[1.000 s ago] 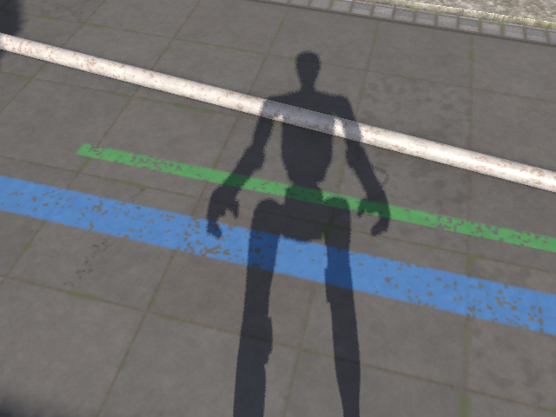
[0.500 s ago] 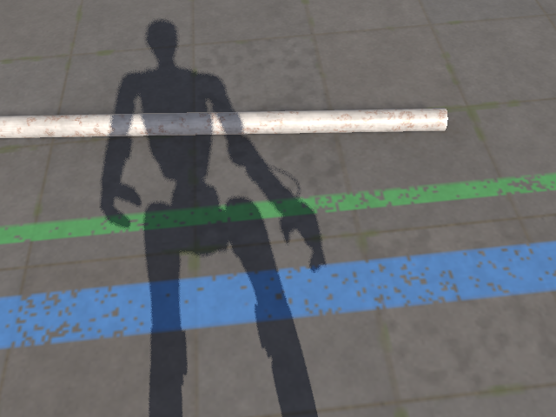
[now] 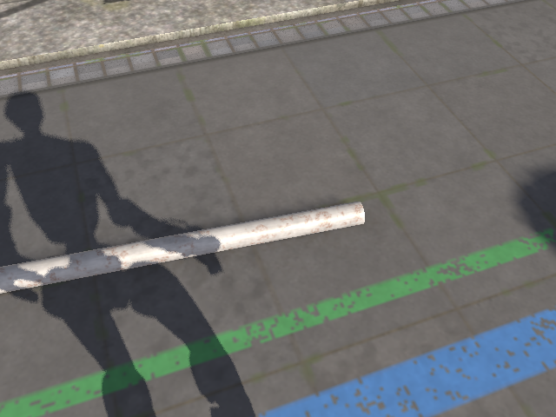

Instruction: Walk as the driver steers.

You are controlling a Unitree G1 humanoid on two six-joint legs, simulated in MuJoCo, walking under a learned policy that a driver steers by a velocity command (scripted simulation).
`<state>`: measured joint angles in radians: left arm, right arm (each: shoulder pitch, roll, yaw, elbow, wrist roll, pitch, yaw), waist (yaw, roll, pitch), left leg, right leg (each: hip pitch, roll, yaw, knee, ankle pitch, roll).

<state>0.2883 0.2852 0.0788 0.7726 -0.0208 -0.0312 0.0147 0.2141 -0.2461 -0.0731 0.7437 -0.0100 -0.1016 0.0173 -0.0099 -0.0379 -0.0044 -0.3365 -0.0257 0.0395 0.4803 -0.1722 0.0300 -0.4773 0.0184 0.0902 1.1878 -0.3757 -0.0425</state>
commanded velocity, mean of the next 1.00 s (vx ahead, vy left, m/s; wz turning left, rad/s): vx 0.50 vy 0.00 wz -0.09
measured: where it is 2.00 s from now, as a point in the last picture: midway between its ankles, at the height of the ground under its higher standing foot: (317, 282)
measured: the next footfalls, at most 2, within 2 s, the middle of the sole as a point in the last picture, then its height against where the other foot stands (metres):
right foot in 0.34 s outside the picture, level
left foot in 0.86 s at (265, 360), level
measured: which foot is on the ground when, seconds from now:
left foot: down 0.00-0.36, up 0.38-0.84, down 0.86-1.00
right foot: up 0.00-0.32, down 0.34-0.88, up 0.90-1.00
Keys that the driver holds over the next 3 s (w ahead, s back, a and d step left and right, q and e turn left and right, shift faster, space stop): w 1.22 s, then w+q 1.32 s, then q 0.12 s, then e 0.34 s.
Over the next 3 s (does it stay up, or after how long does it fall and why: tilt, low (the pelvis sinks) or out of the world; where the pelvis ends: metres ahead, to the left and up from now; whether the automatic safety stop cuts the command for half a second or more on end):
stays up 1.44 0.19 0.01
